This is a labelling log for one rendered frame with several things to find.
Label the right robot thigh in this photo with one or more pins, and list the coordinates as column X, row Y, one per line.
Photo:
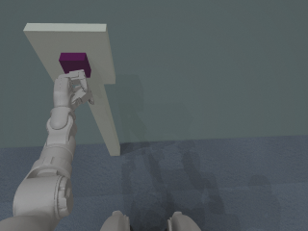
column 181, row 223

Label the robot left upper arm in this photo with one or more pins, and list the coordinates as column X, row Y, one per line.
column 40, row 204

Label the button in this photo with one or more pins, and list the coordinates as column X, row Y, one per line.
column 75, row 61

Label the panel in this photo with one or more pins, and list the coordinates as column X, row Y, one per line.
column 49, row 40

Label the left robot forearm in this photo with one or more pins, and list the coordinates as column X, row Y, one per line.
column 58, row 152

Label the robot right shin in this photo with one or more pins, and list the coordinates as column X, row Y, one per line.
column 176, row 213

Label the robot left hand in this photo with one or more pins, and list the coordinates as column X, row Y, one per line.
column 64, row 95

